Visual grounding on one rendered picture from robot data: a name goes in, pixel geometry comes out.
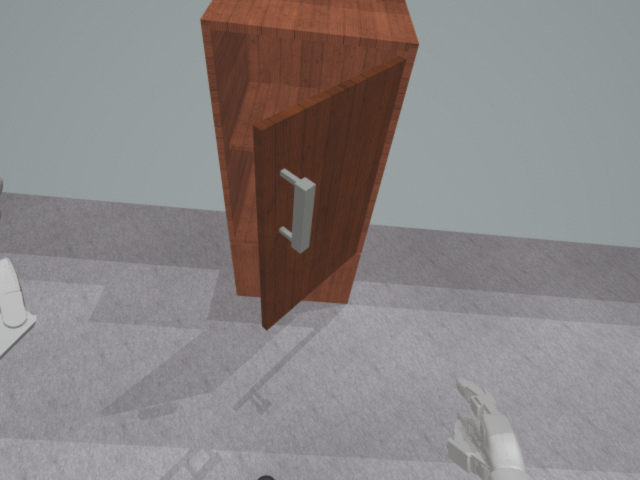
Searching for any left robot hand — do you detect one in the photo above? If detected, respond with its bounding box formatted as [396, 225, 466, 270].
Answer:
[0, 177, 37, 360]

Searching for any cupboard door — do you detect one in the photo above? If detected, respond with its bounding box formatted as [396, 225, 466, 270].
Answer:
[253, 56, 406, 330]

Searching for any right robot hand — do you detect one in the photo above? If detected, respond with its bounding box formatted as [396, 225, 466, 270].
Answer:
[448, 377, 526, 480]

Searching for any handle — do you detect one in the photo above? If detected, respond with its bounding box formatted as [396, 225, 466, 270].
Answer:
[279, 168, 316, 254]

